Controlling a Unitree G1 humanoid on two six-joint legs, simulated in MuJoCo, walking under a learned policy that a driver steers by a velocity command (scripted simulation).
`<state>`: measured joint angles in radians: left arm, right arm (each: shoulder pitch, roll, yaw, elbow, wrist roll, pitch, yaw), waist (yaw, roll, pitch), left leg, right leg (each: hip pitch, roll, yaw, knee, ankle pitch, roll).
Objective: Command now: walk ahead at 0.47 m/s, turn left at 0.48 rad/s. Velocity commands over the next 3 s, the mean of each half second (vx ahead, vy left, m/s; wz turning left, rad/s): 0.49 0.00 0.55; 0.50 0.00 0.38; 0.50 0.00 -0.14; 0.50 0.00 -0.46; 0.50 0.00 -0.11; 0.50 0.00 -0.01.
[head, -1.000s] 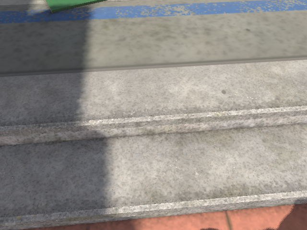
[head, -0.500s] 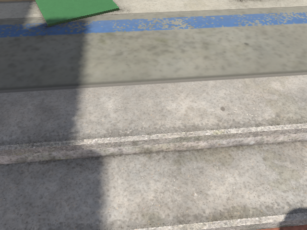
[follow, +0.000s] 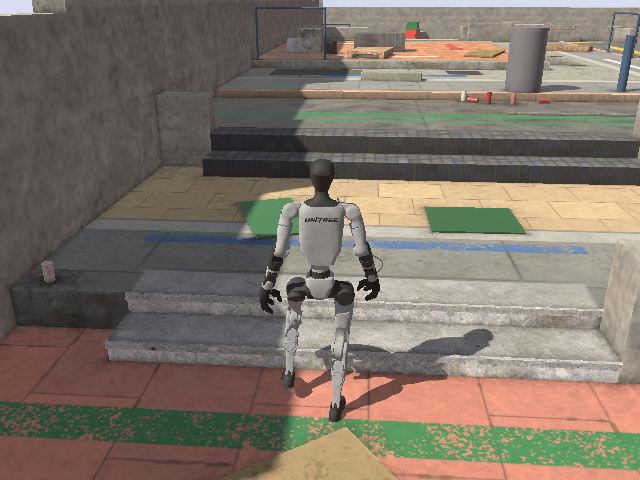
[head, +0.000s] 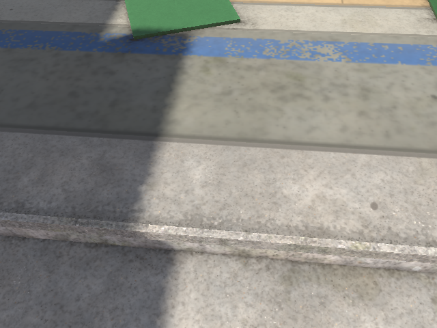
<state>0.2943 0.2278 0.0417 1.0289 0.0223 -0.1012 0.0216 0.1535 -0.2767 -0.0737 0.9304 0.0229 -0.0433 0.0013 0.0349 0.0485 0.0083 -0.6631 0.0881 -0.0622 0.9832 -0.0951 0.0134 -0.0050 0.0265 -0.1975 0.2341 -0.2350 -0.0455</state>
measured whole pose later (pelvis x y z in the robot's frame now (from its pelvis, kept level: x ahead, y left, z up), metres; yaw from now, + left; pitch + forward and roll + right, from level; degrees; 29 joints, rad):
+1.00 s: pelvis +0.65 +0.20 +0.17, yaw +29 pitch +2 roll -2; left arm 0.13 0.19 -0.03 0.62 0.02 -0.10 -0.02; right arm 0.43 -0.19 -0.01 0.91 0.00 -0.04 0.01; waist 0.02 0.00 -0.03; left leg -0.17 -0.10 -0.22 1.06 -0.21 0.09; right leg -0.77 0.00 -0.17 1.10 -0.37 -0.11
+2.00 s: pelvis +1.16 +0.42 +0.26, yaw +5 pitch +3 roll +3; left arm 0.06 0.24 0.04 0.65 -0.02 -0.04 -0.05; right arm 0.37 -0.26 -0.07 0.86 0.01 -0.09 0.01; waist -0.10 -0.04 0.00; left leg 0.05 0.00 0.21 0.26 -0.35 -0.02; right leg -0.66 -0.10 0.01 0.68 -0.06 -0.05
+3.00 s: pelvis +1.69 +0.49 +0.27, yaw +4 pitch +3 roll +1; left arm 0.09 0.24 0.05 0.74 -0.01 -0.06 -0.01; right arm 0.37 -0.24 -0.04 0.89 0.01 -0.07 0.01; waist -0.08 -0.04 -0.01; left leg -0.03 -0.05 0.04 0.21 -0.23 0.05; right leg -0.71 -0.11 0.02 0.71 0.00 0.00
